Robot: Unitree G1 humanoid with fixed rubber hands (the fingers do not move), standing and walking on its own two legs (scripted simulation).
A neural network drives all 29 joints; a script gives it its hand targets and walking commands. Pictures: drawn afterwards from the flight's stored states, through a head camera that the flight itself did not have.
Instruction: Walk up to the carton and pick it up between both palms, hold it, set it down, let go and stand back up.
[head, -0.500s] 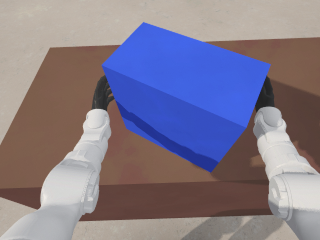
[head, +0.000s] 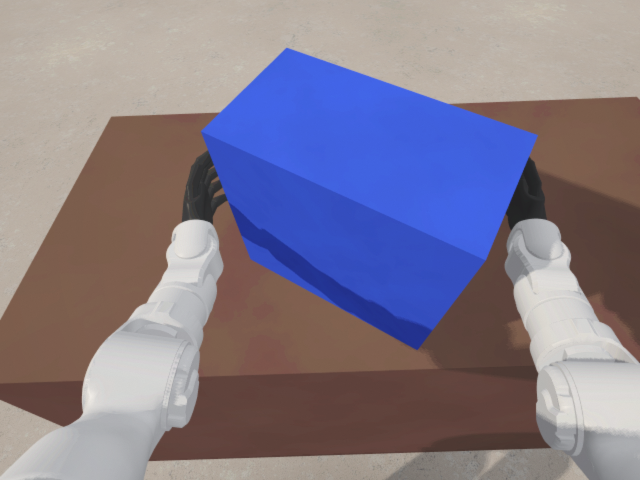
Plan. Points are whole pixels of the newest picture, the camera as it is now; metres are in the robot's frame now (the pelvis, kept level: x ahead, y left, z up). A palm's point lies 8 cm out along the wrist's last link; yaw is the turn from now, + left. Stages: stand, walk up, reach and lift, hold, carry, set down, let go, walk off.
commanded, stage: reach and lift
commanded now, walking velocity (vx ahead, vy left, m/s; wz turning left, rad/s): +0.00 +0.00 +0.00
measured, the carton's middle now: (358, 212) +0.43 -0.03 +0.09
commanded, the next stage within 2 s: none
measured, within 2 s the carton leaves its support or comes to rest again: neither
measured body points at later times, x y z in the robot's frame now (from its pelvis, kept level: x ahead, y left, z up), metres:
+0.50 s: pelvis -0.02 +0.00 +0.00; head -0.05 +0.00 +0.45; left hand +0.42 +0.20 +0.19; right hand +0.40 -0.22 +0.20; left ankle +0.02 +0.15 -0.73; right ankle +0.02 -0.13 -0.73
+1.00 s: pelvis -0.01 +0.01 +0.01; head -0.07 +0.02 +0.46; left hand +0.40 +0.22 +0.20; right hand +0.39 -0.20 +0.21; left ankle +0.02 +0.15 -0.73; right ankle +0.02 -0.13 -0.73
